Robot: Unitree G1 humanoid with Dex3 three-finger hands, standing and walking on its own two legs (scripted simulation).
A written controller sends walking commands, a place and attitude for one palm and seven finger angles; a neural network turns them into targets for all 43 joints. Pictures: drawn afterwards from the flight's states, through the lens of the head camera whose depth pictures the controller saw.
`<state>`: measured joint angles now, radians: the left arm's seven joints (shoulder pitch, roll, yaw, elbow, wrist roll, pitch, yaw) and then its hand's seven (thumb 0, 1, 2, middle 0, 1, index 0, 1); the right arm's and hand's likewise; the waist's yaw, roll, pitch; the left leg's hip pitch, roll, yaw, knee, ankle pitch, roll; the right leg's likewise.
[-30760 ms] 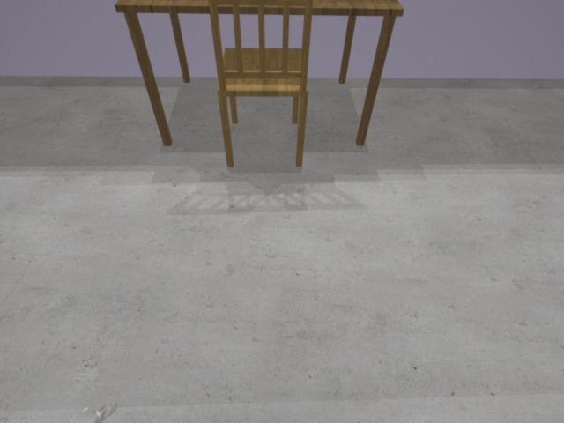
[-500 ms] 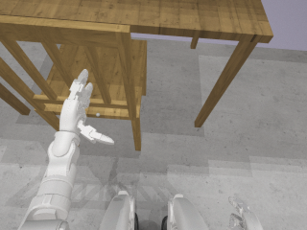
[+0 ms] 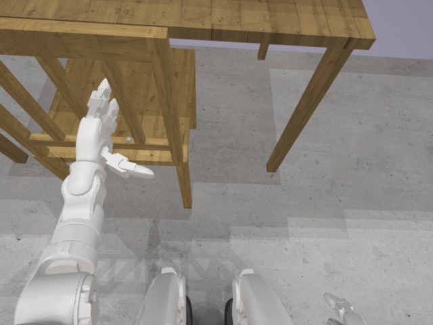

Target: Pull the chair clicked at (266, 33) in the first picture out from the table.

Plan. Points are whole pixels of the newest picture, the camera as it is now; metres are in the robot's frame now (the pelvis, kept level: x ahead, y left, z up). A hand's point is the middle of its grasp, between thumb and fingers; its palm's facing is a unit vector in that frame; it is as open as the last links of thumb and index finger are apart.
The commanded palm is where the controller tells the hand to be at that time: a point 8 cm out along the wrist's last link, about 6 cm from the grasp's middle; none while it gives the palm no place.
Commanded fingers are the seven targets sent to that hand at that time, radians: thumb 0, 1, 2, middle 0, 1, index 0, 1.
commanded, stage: push the fingers through the gap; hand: left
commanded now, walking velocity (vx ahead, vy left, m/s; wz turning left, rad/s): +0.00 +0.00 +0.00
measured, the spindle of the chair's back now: (78, 105) +0.53 +0.26 +0.02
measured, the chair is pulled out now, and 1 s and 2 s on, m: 0.00 0.00 0.00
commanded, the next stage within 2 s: hook a spindle and tug to test in 0.84 s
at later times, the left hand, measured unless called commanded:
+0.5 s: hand (135, 120) +0.48 +0.14 +0.03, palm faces -0.04 -1.00 -0.04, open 16.9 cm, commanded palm +0.46 +0.18 +0.03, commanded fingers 0.00 -0.50 0.30 -0.06 -0.08 -0.06 -0.08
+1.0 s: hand (136, 120) +0.48 +0.14 +0.03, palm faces -0.05 -1.00 -0.04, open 16.9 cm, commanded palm +0.46 +0.18 +0.03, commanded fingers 0.00 -0.50 0.30 -0.13 -0.30 -0.13 -0.30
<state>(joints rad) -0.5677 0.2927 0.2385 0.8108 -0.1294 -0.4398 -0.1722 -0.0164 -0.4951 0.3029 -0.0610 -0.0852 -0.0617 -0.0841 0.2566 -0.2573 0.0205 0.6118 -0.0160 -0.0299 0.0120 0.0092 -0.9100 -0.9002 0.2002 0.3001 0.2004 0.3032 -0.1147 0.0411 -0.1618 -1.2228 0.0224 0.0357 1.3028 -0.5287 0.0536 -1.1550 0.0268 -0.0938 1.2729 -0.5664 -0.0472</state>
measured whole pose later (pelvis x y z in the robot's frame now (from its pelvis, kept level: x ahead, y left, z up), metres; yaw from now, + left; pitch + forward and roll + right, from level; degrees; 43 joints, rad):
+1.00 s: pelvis +0.00 +0.00 +0.00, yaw -1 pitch +27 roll -3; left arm -0.73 0.33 0.28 1.00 -0.09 -0.49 -0.16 -0.02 -0.50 0.30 -0.06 -0.09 -0.06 -0.09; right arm 0.30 -0.25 0.02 0.62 -0.03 0.05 0.04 0.01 -0.91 -0.90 0.20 0.30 0.20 0.30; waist -0.14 0.05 -0.16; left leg -1.25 0.03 0.04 1.30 -0.53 0.05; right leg -1.18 0.04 -0.09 1.26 -0.56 -0.05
